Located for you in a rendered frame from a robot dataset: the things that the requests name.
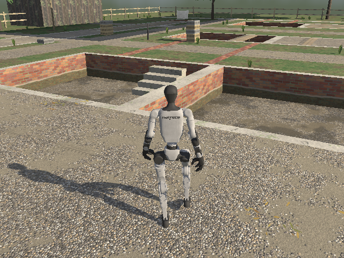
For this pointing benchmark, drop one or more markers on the left robot foot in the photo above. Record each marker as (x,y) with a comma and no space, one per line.
(165,223)

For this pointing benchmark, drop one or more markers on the left robot hand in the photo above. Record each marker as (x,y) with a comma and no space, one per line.
(149,151)

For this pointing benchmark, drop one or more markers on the left robot forearm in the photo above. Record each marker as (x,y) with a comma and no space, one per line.
(147,142)

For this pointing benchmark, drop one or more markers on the left robot upper arm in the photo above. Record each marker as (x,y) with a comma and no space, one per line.
(151,123)

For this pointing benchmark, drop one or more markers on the right robot forearm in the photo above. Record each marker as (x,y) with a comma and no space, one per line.
(196,146)

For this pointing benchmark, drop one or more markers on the right robot hand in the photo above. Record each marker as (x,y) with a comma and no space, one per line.
(200,164)

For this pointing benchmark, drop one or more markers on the right robot upper arm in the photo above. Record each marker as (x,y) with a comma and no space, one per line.
(190,122)

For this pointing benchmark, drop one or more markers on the right robot thigh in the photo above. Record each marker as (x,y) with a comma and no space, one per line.
(184,157)

